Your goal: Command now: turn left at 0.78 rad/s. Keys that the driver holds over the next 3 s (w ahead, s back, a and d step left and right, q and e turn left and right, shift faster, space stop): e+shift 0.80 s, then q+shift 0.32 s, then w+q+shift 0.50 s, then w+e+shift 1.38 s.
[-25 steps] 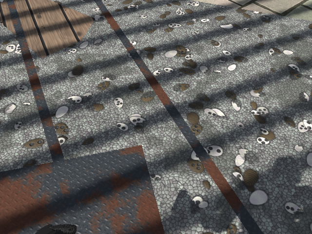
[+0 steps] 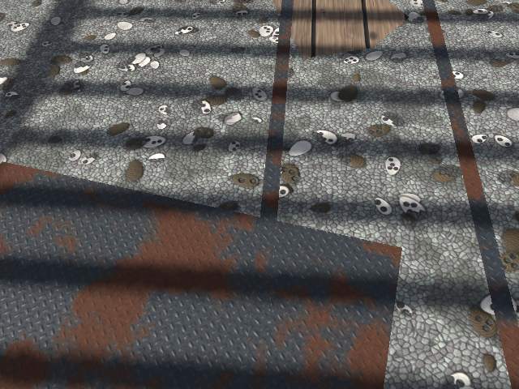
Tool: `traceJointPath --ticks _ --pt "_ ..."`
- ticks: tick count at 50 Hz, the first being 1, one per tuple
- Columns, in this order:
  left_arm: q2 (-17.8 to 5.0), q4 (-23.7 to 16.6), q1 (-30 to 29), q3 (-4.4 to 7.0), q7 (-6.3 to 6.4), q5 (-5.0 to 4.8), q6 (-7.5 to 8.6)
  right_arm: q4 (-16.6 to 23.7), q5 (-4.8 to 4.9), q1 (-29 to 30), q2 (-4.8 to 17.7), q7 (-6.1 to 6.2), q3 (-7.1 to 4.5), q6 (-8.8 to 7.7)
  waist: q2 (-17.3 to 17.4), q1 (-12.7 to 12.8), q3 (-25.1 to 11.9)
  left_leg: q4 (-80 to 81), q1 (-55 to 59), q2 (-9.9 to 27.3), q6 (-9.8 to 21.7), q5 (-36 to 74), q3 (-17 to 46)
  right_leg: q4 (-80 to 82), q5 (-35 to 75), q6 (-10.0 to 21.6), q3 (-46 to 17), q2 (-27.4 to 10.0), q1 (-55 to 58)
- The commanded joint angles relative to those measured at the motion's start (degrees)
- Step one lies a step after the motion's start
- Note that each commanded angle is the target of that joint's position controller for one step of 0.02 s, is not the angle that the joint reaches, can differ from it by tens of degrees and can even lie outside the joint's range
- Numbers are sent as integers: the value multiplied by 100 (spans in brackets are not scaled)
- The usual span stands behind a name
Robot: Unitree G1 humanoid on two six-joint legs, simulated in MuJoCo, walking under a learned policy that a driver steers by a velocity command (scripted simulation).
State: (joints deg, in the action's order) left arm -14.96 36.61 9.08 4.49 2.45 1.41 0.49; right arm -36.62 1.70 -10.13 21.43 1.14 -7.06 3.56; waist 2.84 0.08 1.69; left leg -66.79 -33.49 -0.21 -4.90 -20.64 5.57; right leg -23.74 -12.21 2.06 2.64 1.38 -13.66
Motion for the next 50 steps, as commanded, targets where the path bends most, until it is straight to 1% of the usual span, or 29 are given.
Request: traceJointPath --ticks 1,4,7,9,10,11,12,13,14,15,16,18,22,26,28,29,30,31,32,33,34,35,37,40,42,45,47,48,50 --pt "-804 -362 16 170 86 20 48 592 -9 422 201 -39 22 -73 -895 249 -250 90 -738 364 -217 123 -222 835 1283 1098 -1061 -1492 866" --pt "-1005 -211 167 203 -66 -49 7 650 -149 466 -117 -39 195 -141 -909 227 -630 1173 40 224 -138 -512 -156 559 2161 1293 -1047 -1601 1063" --pt "-773 -116 -75 76 -267 -169 62 373 -207 177 -240 -12 269 -162 -1173 42 -725 2883 1439 88 -27 -288 -464 393 2299 1160 -900 -1351 547" --pt "-894 6 -8 81 -323 -328 68 204 -190 -93 -92 -11 204 -175 -1231 -160 -544 4631 2363 -165 162 1094 -692 102 2297 912 -974 -1206 236" --pt "-1021 78 258 112 -336 -362 108 242 -167 -122 234 23 129 -182 -1167 -99 -585 4817 2982 17 341 1603 -426 4 2035 614 -1096 -1142 -99" --pt "-858 2 283 43 -370 -222 166 294 -193 -406 602 101 48 -170 -628 -106 -988 4467 3825 844 609 3022 209 -460 1014 218 -993 -896 -593" --pt "-503 -84 421 -58 -413 -167 233 299 -294 -232 975 170 -37 -93 670 84 -1050 4085 4119 1809 1293 4085 706 -1089 -792 -182 -411 -353 -1523" --pt "-719 -131 197 -6 -359 -258 206 268 -303 -142 774 148 -56 -86 1183 -175 -1048 4368 3501 2169 1886 3559 998 -1947 -1914 -384 -49 -232 -1652" --pt "-1030 -130 58 125 -307 -331 125 336 -350 -98 530 138 13 -141 1059 -332 -781 4565 3285 2205 2051 3524 1012 -3121 -2341 -483 -206 -286 -1958" --pt "-1030 -58 184 204 -254 -363 3 337 -363 53 361 155 65 -195 924 -222 -659 4633 3105 2134 1997 3528 780 -3961 -2379 -550 -329 -331 -2179" --pt "-955 16 427 230 -195 -341 -150 366 -284 374 233 153 100 -255 865 -40 -491 4692 2841 1974 1832 3379 379 -4244 -2141 -633 -436 -427 -2194" --pt "-760 -30 505 203 -135 -288 -333 340 -231 681 112 156 114 -328 744 107 -282 4797 2529 1802 1652 3134 -134 -4220 -1531 -738 -341 -516 -2158" --pt "-469 -418 119 92 -289 -269 -381 254 -221 715 191 165 40 -322 636 -38 -414 4687 2610 1800 1557 2831 -737 -2939 -933 -658 -81 -697 -1689" --pt "-699 -605 254 192 -435 -292 -450 142 -82 593 498 45 -86 -354 630 -13 -575 4298 2723 2108 1400 2966 -895 -1938 -835 -348 289 -531 -1027" --pt "-792 -519 652 302 -391 -290 -490 47 20 580 387 -22 -81 -365 354 230 -607 3545 2342 1914 973 2369 -1280 -987 -110 -61 426 -248 -169" --pt "-1186 -446 1029 467 -288 -256 -459 -72 -33 254 181 -74 -46 -375 -549 331 -655 2364 1641 1415 560 1523 -1677 -352 1351 262 -192 -330 724" --pt "-2096 -612 1190 661 -182 -235 -390 290 -334 487 -202 -76 91 -388 -2546 229 -550 269 -504 427 -67 -1763 -1817 -104 3920 1206 -2761 -1822 1796" --pt "-1993 -720 1256 569 -292 1 -172 497 -313 1066 -58 -13 90 -413 -2007 571 -1317 -705 -902 -19 -43 -2211 -375 290 3274 2077 -3871 -2388 1602" --pt "-1788 -696 1076 493 -332 -8 -27 519 -180 1281 134 21 51 -428 -1351 534 -1112 -915 -1061 92 100 -1782 -87 429 2541 1927 -3414 -2197 1531" --pt "-1621 -653 833 447 -281 -133 28 480 -157 1244 129 61 45 -453 -1059 350 -831 -707 -1100 175 241 -1234 15 420 1958 1604 -3054 -1902 1326" --pt "-1431 -699 510 378 -217 -253 -6 372 -215 1113 210 107 18 -456 -751 176 -697 -398 -1052 279 278 -753 88 393 1652 1330 -2784 -1684 1136" --pt "-1335 -779 175 321 -146 -295 -65 327 -248 991 285 119 -18 -449 -773 -6 -650 -126 -738 268 276 -391 94 403 1609 1165 -2531 -1480 790" --pt "-1299 -884 6 288 -50 -214 -134 194 -246 788 161 63 12 -447 -825 -98 -779 121 -352 42 188 91 11 387 1759 1083 -2326 -1218 560" --pt "-1382 -876 117 318 11 -240 -179 118 -211 777 -17 37 91 -443 -781 -37 -784 1035 -220 -195 35 325 63 338 1394 1054 -2449 -1028 555" --pt "-1257 -901 -29 246 31 -185 -203 -63 -187 528 7 21 119 -397 -940 -15 -895 1361 6 -55 -51 511 -63 238 1206 1002 -2220 -1082 556" --pt "-931 -802 -63 61 -45 -48 -195 -110 -166 476 -51 -19 190 -357 -1092 127 -860 1735 691 198 -55 469 -235 199 1066 1009 -2069 -1090 126" --pt "-575 -670 -134 -117 -141 41 -152 -125 -163 413 -156 -73 264 -379 -1094 162 -760 2226 1285 366 33 420 -295 252 774 997 -1963 -1109 -154" --pt "-567 -598 -158 -144 -191 67 -123 -108 -143 419 -147 -98 279 -395 -1137 186 -629 2472 1504 350 93 403 -376 293 554 989 -1929 -1121 -257" --pt "-790 -513 -301 -95 -224 40 -95 -29 -101 387 39 -123 239 -432 -1129 66 -322 3259 1755 195 263 665 -593 148 321 888 -1809 -1036 -333"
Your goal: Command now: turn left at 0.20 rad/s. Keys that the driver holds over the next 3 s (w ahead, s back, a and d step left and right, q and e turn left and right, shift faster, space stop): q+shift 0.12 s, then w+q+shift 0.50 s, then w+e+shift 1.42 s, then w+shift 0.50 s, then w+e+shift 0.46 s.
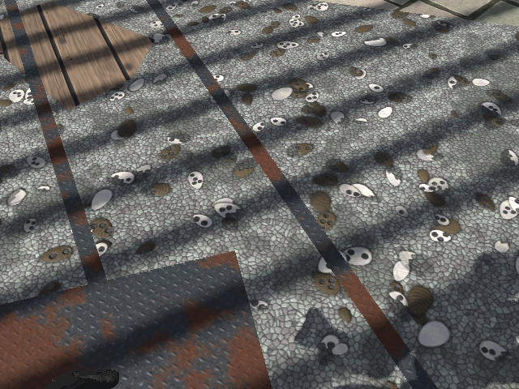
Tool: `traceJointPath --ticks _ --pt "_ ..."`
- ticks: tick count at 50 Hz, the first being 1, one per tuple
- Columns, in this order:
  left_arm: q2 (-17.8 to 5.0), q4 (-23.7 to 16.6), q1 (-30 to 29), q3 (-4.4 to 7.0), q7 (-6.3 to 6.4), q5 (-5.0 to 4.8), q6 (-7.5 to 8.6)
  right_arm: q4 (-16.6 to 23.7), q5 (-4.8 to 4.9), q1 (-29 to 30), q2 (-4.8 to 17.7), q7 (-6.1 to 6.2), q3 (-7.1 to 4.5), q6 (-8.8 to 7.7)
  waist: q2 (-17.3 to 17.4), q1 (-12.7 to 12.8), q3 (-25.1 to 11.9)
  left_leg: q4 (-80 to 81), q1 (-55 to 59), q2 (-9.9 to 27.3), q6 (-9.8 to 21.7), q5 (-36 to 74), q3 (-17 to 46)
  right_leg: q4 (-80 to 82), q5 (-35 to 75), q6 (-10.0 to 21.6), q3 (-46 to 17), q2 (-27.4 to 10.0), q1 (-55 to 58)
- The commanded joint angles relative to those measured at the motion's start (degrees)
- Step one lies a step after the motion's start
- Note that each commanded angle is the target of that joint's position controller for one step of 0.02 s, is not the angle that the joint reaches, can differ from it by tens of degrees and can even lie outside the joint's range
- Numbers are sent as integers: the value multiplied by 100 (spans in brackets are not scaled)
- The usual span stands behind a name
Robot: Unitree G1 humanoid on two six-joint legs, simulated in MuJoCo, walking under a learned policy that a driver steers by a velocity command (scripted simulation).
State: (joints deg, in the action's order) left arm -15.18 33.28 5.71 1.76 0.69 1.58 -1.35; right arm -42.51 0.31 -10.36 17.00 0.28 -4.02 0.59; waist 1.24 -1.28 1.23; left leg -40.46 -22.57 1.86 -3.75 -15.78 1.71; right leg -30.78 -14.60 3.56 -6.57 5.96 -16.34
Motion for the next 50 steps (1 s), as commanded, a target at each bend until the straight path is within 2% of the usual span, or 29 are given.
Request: traceJointPath --ticks 1,3,4,6,7,9,11,13,14,15,16,17,18,19,22,29,32,34,35,36,37,38,39,40,41,42,44,46,50 --pt "-880 -100 191 219 -34 -15 96 627 22 446 638 -42 -91 -154 -853 205 -161 1065 631 -45 245 610 -168 742 579 605 -835 -1395 83" --pt "-997 -114 543 303 53 33 131 788 10 422 1218 -25 -209 -185 8 516 -219 1103 580 415 608 2686 756 -23 119 199 -371 -811 219" --pt "-854 -191 444 291 98 61 129 711 90 306 1350 -25 -282 -187 732 547 -250 1434 365 686 1037 2388 1402 -510 -53 -114 319 -317 168" --pt "-706 -371 -135 310 164 -54 119 704 24 -45 1146 8 -263 -183 1368 183 -243 2003 784 1265 1724 2241 2779 -1376 -882 -352 485 69 -557" --pt "-631 -448 -213 310 129 -93 130 599 43 -519 1079 38 -273 -205 1353 6 -578 2198 1292 1346 1929 1054 3117 -1926 -2131 -334 329 115 -978" --pt "-525 -490 -195 313 -73 -291 270 526 160 -800 1116 81 -311 -270 956 3 -475 2587 1420 1357 1833 -2460 3494 -2035 -2147 -164 -92 -314 -1498" --pt "-422 -452 -314 307 -195 -332 472 670 228 -343 1118 138 -321 -160 1002 147 -183 2773 723 938 1542 -2419 3086 -767 -1785 -176 140 -266 -713" --pt "-387 -94 413 393 -245 -337 622 983 224 344 987 175 -290 -12 928 647 -293 2500 -240 258 1175 -1752 2393 772 -310 -205 494 -154 1033" --pt "-588 220 1085 493 -213 -320 619 1170 198 596 794 190 -239 3 786 907 -421 2018 -1035 -72 848 -1573 1977 1274 307 -194 565 -343 2242" --pt "-833 445 1777 595 -150 -325 602 1261 201 588 370 170 -129 -33 -93 1065 -676 407 -2118 -476 533 -1556 1337 1337 -168 -85 -328 -1232 3446" --pt "-1114 320 1648 583 -136 -160 597 1411 247 309 79 113 -37 -127 -962 796 -561 -965 -3245 -621 490 -1349 1138 1672 -1780 404 -2387 -2592 3435" --pt "-1164 192 1224 577 -129 -39 665 1584 325 275 277 55 -32 -229 -1269 507 -267 -1890 -3692 60 463 -1024 1110 1949 -2932 817 -3197 -3187 2734" --pt "-999 186 1074 458 -48 261 538 1474 -354 838 761 -139 -203 -70 -642 611 155 -2184 -3690 -68 457 -585 610 2189 -3172 598 -2608 -3019 2208" --pt "-912 240 1081 409 -34 199 524 1412 -403 770 702 -278 -223 -18 -510 523 421 -2336 -3597 -16 413 -226 590 2260 -2644 379 -1917 -2631 1910" --pt "-889 507 1439 327 -11 55 624 1076 -306 270 521 -576 -157 72 -722 412 315 -3145 -3159 81 425 476 269 2322 -1056 51 -385 -2014 1679" --pt "-662 1119 2402 198 -24 87 759 1398 -286 1753 395 -726 33 72 -629 773 979 -2062 -3327 99 639 941 -499 2535 557 -93 1173 -1948 2010" --pt "-712 1402 2680 155 54 115 744 1540 -277 2128 158 -767 215 13 -594 753 1050 -873 -2430 -85 1035 564 -1060 2380 2981 -201 1776 -1981 2096" --pt "-941 1641 2768 127 110 69 707 1375 -321 1680 106 -630 251 -12 -882 367 630 -362 -829 -730 1383 161 -1375 1809 6798 -60 1919 -2184 2008" --pt "-1234 1717 2654 159 131 70 641 1181 -340 936 331 -530 156 -31 -1084 -149 195 -278 38 -963 1525 -289 -1279 819 8002 73 1899 -2344 2052" --pt "-1444 1738 2519 181 138 36 593 826 -338 -271 643 -406 9 -55 -1178 -759 -437 15 1477 -1036 1665 -530 -971 -520 8079 236 1775 -2445 1657" --pt "-1412 1642 2145 161 113 -52 587 453 -375 -1459 989 -274 -152 -111 -1073 -1455 -958 733 3378 -535 1823 -265 -151 -2345 6721 265 1771 -2225 389" --pt "-242 1350 2599 -81 -89 -183 603 343 -521 -1427 1558 -154 -266 -177 600 -663 -1830 1056 5451 1653 2028 -2016 2432 -4854 -950 93 1341 -1080 -2034" --pt "-799 1142 2116 63 -64 -325 701 479 -381 -1683 1602 -109 -300 -206 -48 -1019 -2618 2023 5060 2308 1935 -2208 4269 -5762 -972 254 -37 -583 -2306" --pt "-958 952 1390 157 -45 -375 707 184 -383 -1376 1336 -58 -250 -237 -254 -811 -1329 2306 4004 1958 1645 -1623 3212 -5628 -156 271 -87 -848 -2682" --pt "-686 997 1526 83 -73 -344 712 65 -369 -1113 1010 -58 -164 -315 -226 -430 -433 2533 2942 1852 1598 -939 2477 -5199 123 249 140 -1109 -2553" --pt "-539 1204 1666 70 -111 -255 624 47 -363 -790 708 -76 -92 -407 -342 -147 -48 2752 2220 1555 1403 -574 1788 -4811 241 211 153 -1318 -2247" --pt "-223 1519 2192 28 -225 -102 347 -57 -255 -657 273 -70 44 -546 81 258 176 3141 1391 1218 1156 -329 848 -4584 361 105 177 -1465 -1710" --pt "-116 1495 1893 61 -302 -97 212 -273 -135 -782 163 -107 67 -680 132 365 547 3360 1285 986 818 445 130 -4422 530 77 202 -1517 -2111" --pt "-17 1079 696 20 -383 -185 222 -492 -146 -984 2 -169 136 -817 390 260 945 3533 1182 423 387 2870 -1341 -3424 1588 150 844 -1235 -2516"
Over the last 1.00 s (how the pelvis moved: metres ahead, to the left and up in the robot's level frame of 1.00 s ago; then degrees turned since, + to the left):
0.02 -0.01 -0.01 -29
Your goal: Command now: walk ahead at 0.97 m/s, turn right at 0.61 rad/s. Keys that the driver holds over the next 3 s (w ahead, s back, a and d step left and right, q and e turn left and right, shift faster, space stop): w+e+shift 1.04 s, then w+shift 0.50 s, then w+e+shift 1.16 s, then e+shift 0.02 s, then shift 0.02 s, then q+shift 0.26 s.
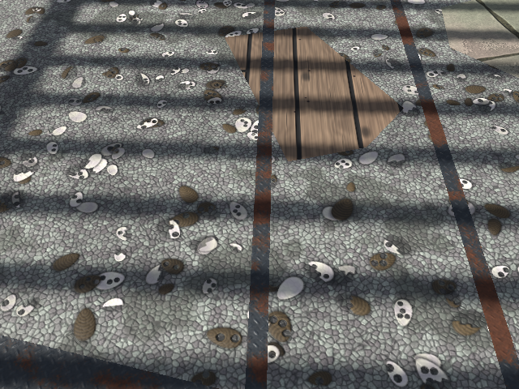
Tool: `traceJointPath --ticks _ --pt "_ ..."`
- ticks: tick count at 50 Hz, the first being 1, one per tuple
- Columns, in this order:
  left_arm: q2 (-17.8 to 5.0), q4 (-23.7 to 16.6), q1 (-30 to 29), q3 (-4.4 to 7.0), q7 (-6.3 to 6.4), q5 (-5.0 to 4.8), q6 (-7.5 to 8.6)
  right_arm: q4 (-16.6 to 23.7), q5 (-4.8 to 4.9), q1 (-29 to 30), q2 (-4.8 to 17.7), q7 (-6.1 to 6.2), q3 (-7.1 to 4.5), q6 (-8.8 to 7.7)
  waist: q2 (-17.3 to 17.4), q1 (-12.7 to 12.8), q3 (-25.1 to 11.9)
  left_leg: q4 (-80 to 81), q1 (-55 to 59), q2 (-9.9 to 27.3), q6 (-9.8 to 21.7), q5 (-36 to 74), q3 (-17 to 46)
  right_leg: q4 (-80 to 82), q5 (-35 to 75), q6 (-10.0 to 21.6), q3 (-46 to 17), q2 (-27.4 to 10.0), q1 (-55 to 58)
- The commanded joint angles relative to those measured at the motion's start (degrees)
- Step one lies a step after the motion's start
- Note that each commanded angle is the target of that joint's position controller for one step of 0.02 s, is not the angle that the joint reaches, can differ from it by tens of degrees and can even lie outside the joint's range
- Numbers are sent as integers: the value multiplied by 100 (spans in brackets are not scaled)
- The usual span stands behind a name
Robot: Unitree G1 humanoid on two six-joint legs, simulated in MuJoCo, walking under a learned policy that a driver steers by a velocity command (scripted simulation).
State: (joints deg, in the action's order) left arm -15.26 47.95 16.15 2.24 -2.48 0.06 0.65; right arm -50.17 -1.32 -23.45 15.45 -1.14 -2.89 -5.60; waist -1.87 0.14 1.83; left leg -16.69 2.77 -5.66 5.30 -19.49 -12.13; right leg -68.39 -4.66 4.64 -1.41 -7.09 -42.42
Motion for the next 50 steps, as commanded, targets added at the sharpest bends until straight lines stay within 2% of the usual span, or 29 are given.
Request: traceJointPath --ticks 1,5,7,8,9,10,11,12,13,14,15,16,18,20,23,26,28,29,30,31,32,33,34,35,38,42,46,48,50 --pt "-59 -462 -574 -36 -92 -37 48 225 12 230 160 0 43 -207 619 79 855 1155 -1150 1130 -543 3914 -124 619 772 96 571 191 58" --pt "-157 -652 -881 -110 -208 9 95 147 57 141 579 252 56 -189 586 277 503 659 -395 1343 -770 7345 -524 2268 1230 382 1393 789 1063" --pt "-500 -460 -209 -21 -191 23 8 229 47 302 979 449 -31 -105 870 749 -59 -382 12 1625 -795 8949 -475 2435 945 512 1513 1147 2091" --pt "-775 -224 658 89 -152 47 -38 334 6 575 1172 501 -90 -15 921 1233 -464 -1471 -77 1742 -776 9359 -378 2428 559 632 1408 1312 2990" --pt "-1087 157 1985 252 -76 77 -74 504 -64 1078 1307 508 -139 83 890 1899 -881 -3125 -641 1826 -712 9137 -196 2574 149 919 975 1244 4235" --pt "-1339 416 2812 431 40 -19 -45 570 -10 1504 1289 412 -197 184 138 2321 -984 -5999 -1567 1170 -626 5625 -242 3439 223 1401 350 919 5223" --pt "-1402 499 2185 467 145 -122 -63 808 -144 1856 311 220 85 101 -1255 1618 -159 -8154 -3662 53 -525 -763 110 2950 713 1459 -273 777 5312" --pt "-1551 198 1403 401 131 36 -20 1295 -99 975 -142 205 250 -2 -947 424 -681 -8858 -4993 217 -623 -1090 1195 3090 1102 2179 -2344 133 5756" --pt "-1471 -30 1223 435 197 105 -35 1601 -123 948 146 136 316 -176 -703 472 -1209 -8369 -5500 297 -557 -885 1895 4858 -1858 2589 -4285 -656 5885" --pt "-1093 -92 973 379 243 164 -17 1511 -175 1176 554 105 266 -259 383 290 -320 -7588 -5528 639 -501 -417 1927 5754 -3038 2226 -4491 -692 4859" --pt "-1007 -95 643 340 256 142 35 1478 -260 1333 643 103 237 -209 786 -9 124 -7040 -5177 839 -560 -218 1879 5862 -2958 1931 -4058 -469 3938" --pt "-1067 -141 540 326 278 127 144 1470 -342 1265 605 111 282 -86 785 -218 375 -6573 -4859 977 -682 -195 1878 5856 -2460 1868 -3736 -259 3228" --pt "-1016 -187 360 282 275 70 347 1580 -352 1560 558 95 340 176 930 -363 708 -5277 -4004 1275 -942 50 1670 6095 -1972 1693 -2837 292 1783" --pt "-1149 -223 379 354 257 77 455 1811 -235 2133 490 32 392 210 687 -147 691 -3912 -3403 1325 -1054 893 1425 6131 -927 1579 -2215 652 1394" --pt "-1196 -180 640 445 154 -31 471 2017 -7 2701 264 4 472 195 238 342 352 -2278 -2771 1038 -930 2346 1216 5848 267 1144 -1870 915 1981" --pt "-1291 -190 799 523 141 -13 429 2083 16 2749 470 41 392 144 -87 499 35 -1450 -2462 766 -786 2354 1282 5298 1206 854 -2075 724 3006" --pt "-1496 -250 657 573 168 55 418 1839 16 1899 890 138 199 91 -123 68 -581 -1299 -1482 467 -681 1510 1337 4124 2559 591 -2130 714 3511" --pt "-1660 -306 350 599 147 73 433 1595 17 829 1131 210 67 54 -20 -634 -1140 -1325 -332 509 -623 1115 1280 2854 2769 449 -1953 879 3251" --pt "-1310 -463 32 500 144 82 506 1324 -86 -535 1511 326 -113 23 241 -1276 -1805 -1547 1126 1245 -489 -87 1914 1102 1876 358 -1670 1120 2341" --pt "-277 -790 16 231 165 -23 552 1205 -338 -1059 1956 375 -223 22 1871 -1119 -2166 -697 2227 2833 -309 -2378 4312 -682 -2479 286 -1098 1698 614" --pt "-351 -1016 546 110 163 -143 502 1310 -294 -181 2012 307 -287 70 2793 -365 -2288 449 1940 3343 115 -3186 6751 -1430 -2254 308 -787 1439 -289" --pt "-757 -810 160 153 197 19 361 1499 -246 571 1275 268 -184 116 1519 -355 -1379 399 1099 3029 136 -3480 5767 -1534 -1552 302 -556 926 -497" --pt "-845 -835 -140 176 123 124 299 1447 -196 744 913 241 -103 146 819 -338 -845 267 389 2729 72 -2332 4572 -1224 -1176 236 -382 708 -374" --pt "-812 -870 -399 185 28 178 235 1291 -204 653 770 222 -66 151 487 -315 -568 271 -53 2441 -52 -1259 3701 -1015 -1093 178 -352 533 -222" --pt "-398 -1229 -797 39 -173 218 30 705 -67 69 415 144 31 -5 788 -166 -136 376 -479 2214 -206 498 2324 -914 -934 116 -319 185 -448" --pt "-386 -1687 -1459 -76 -251 186 -42 540 -38 210 523 79 14 -186 691 69 176 794 -899 2036 -306 2160 893 -163 7 89 -40 149 -436" --pt "-337 -1904 -2316 -185 -385 178 -30 279 -69 -206 761 145 -23 -190 421 -91 709 1063 -667 1769 -512 3615 -143 1700 401 340 850 396 63" --pt "-367 -1819 -2306 -186 -374 174 -10 231 -69 -419 984 220 -61 -136 550 -9 504 521 -269 1748 -633 6361 -447 2207 250 555 1336 864 831" --pt "-623 -1553 -1498 -87 -281 177 6 255 -66 -400 1348 331 -155 18 833 530 -88 -816 93 1985 -662 8201 -433 2413 -219 735 1357 1244 1838"
Over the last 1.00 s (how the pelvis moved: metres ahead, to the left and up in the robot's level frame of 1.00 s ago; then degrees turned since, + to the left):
0.40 0.26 0.00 26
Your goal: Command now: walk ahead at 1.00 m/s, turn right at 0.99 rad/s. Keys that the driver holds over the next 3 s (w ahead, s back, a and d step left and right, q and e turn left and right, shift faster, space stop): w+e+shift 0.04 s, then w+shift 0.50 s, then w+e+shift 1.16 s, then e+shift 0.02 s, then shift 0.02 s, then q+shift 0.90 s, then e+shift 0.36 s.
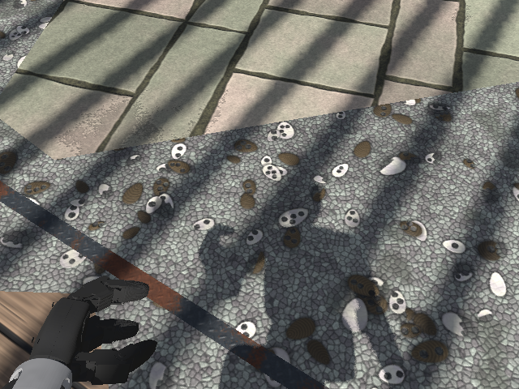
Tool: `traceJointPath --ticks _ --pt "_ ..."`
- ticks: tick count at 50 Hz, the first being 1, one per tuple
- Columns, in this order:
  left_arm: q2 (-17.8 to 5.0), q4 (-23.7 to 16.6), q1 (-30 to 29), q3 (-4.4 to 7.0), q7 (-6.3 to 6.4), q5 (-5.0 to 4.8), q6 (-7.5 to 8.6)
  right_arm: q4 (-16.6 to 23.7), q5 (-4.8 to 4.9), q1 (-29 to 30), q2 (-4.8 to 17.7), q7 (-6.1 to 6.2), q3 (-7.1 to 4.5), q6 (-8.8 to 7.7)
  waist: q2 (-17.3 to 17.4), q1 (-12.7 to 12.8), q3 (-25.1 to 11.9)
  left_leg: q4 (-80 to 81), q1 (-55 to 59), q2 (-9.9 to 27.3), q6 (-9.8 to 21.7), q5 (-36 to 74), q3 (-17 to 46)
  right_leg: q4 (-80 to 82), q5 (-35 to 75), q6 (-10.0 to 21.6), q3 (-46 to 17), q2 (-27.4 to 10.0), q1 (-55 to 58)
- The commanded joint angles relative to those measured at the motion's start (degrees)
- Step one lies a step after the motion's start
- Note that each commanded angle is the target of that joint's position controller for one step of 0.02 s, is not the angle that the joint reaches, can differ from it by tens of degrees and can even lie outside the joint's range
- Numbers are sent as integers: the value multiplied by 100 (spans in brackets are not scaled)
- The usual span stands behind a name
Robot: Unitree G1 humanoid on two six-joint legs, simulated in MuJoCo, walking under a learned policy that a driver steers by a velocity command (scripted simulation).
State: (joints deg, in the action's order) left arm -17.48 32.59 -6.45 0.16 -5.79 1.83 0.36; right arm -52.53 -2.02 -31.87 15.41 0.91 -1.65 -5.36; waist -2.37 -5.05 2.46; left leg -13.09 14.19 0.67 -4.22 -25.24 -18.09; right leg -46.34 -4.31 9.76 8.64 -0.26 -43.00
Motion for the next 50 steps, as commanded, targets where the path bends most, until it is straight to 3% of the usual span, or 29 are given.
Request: traceJointPath --ticks 1,2,3,4,5,7,10,14,17,19,21,23,24,25,26,27,28,29,31,33,36,38,41,44,46,47,48,49,50 --pt "-618 271 1733 234 121 -12 47 583 -8 678 1511 149 -328 92 970 1537 -599 -2366 -1264 1498 363 9118 272 238 -517 360 202 693 2913" --pt "-904 696 3027 413 236 -24 90 745 -23 984 1527 115 -338 165 883 2041 -1103 -4057 -2051 1530 479 8441 416 682 -630 591 -202 730 4471" --pt "-1115 941 3174 582 401 -70 76 751 -80 951 1210 12 -302 183 166 1816 -1017 -6058 -3532 789 469 3416 465 1066 -938 741 -1004 341 5607" --pt "-1741 718 2548 688 471 35 -25 1296 -50 582 575 -43 -144 117 -1067 873 -1285 -8103 -5666 38 248 -474 831 1241 -181 1352 -3660 -1074 6719" --pt "-1675 563 2984 720 524 22 -74 1678 56 1143 884 -40 -139 -19 -321 1293 -2051 -8314 -6350 54 291 37 1975 2405 -1073 1794 -4971 -1475 7025" --pt "-1080 818 2657 605 630 -24 51 1572 66 1385 888 -40 -78 -104 661 785 -409 -7151 -6236 593 345 717 2003 3252 -1231 1312 -4361 -1375 5087" --pt "-568 918 2302 383 684 -82 359 1385 -186 1125 614 -131 1 210 797 141 52 -6035 -5088 945 165 433 2084 3471 -413 1032 -3194 -728 3122" --pt "-604 1172 2605 392 549 -156 596 1858 -78 2429 311 -259 134 244 397 421 567 -3845 -4958 958 227 1927 1710 3949 619 752 -2114 -118 2482" --pt "-689 1336 2970 411 479 -284 715 1930 80 2942 254 -350 157 184 294 739 438 -2479 -4053 601 538 3728 1447 4374 1449 474 -1903 -206 2766" --pt "-823 1481 3148 428 500 -258 718 1941 94 3118 391 -332 106 180 282 821 381 -2000 -4087 379 723 3803 1380 4282 2397 329 -1810 -386 3718" --pt "-1069 1576 3234 460 558 -159 676 1903 41 2945 609 -271 9 169 29 675 2 -1857 -3788 -56 893 2984 1230 3481 4569 141 -1699 -552 4625" --pt "-1295 1640 3083 506 647 50 546 1494 71 1503 988 -139 -186 181 -268 -110 -837 -1965 -2480 -371 1049 1868 1345 1591 5778 -29 -1663 -710 4884" --pt "-1237 1605 2713 494 677 131 485 1135 50 213 1177 -33 -290 208 -210 -857 -1264 -1950 -1138 -130 1142 1519 1472 -46 5105 -88 -1465 -513 4077" --pt "-577 1419 2827 324 661 59 527 959 -103 -624 1707 77 -452 224 774 -955 -1874 -2021 225 1078 1440 -208 2968 -2664 2333 -210 -1138 108 2571" --pt "-68 1238 3581 190 548 -265 637 920 -159 -259 1879 -49 -497 197 2580 -119 -2513 -561 1045 2236 2122 -926 6707 -4114 -2111 -382 -1638 1123 825" --pt "-467 1252 2954 196 620 -149 621 1048 -84 520 1327 -141 -446 200 1296 -130 -1573 -300 467 1962 2054 -1251 6354 -4195 -1661 -222 -1737 510 113" --pt "-547 1192 2511 192 589 -140 596 1057 -34 892 900 -168 -352 156 439 -11 -942 -281 -442 1902 1938 -919 5269 -3865 -1182 -221 -1669 148 120" --pt "-472 1152 2306 160 540 -94 553 987 -79 1077 632 -178 -285 128 -29 157 -539 -106 -1239 1704 1755 -455 4630 -3434 -1077 -218 -1576 -68 324" --pt "-215 1085 2327 93 403 8 355 738 -83 1077 407 -151 -170 28 249 498 -91 261 -2274 1429 1463 -27 3675 -3100 -1081 -309 -1606 -302 642" --pt "-79 970 2116 50 321 -4 200 548 39 1020 490 -183 -179 -116 414 655 282 704 -2630 1358 1302 435 2957 -2812 -927 -409 -1558 -473 365" --pt "-55 655 1370 3 265 -53 171 459 57 1069 564 -240 -183 -244 585 646 558 1041 -2766 986 1096 1926 1588 -1757 83 -456 -1202 -504 127" --pt "-92 527 901 -3 200 -93 212 404 87 1005 495 -227 -149 -300 403 556 666 1182 -2636 795 944 2895 897 -772 751 -386 -784 -469 297" --pt "76 385 347 -55 88 -77 258 250 154 645 660 -137 -157 -335 305 405 706 1323 -1941 902 727 4512 413 425 1415 -134 -154 -254 742" --pt "-191 559 769 39 150 -79 269 278 93 524 1046 47 -226 -146 803 708 62 26 -603 1043 514 8247 226 744 758 77 327 438 1274" --pt "-578 1002 2389 224 239 -127 279 433 -28 905 1363 157 -332 111 1081 1569 -842 -2247 -637 1243 538 9317 293 680 -45 269 231 805 2881" --pt "-824 1390 3637 396 323 -122 275 565 -65 1206 1414 163 -359 202 978 2090 -1342 -3963 -1226 1269 621 8661 409 1045 -298 470 -154 787 4198" --pt "-1053 1524 3818 571 472 -133 201 575 -108 1283 1170 71 -335 189 423 1946 -1193 -5853 -2576 693 587 4598 502 1087 -982 623 -959 414 5123" --pt "-1717 1340 3197 730 519 26 78 1153 -30 998 371 -59 -142 70 -1341 954 -1317 -8141 -5361 -355 170 -462 924 1380 -267 1680 -3900 -1003 6585" --pt "-1734 1200 3385 796 543 5 51 1518 101 1522 546 -46 -53 -77 -516 1294 -2002 -8412 -6384 -278 280 -203 2127 2530 -1215 2087 -5451 -1376 7135"
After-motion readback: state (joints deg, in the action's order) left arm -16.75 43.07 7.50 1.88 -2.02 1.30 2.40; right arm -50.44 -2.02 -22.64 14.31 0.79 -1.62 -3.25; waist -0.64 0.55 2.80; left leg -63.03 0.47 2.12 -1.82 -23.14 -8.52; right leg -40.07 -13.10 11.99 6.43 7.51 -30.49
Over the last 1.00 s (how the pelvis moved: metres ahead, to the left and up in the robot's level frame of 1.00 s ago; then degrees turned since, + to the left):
0.85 -0.20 -0.02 -54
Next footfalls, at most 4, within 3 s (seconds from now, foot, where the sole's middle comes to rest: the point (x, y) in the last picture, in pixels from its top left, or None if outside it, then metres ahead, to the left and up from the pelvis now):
0.06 right None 0.23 -0.02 -0.75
0.48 left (226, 293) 0.70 0.05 -0.75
0.96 right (317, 184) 1.06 -0.25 -0.75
1.36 left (337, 90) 1.50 -0.40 -0.75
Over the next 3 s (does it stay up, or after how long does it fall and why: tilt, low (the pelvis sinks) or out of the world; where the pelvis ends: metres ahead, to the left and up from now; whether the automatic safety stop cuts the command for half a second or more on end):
stays up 1.58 -1.03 0.03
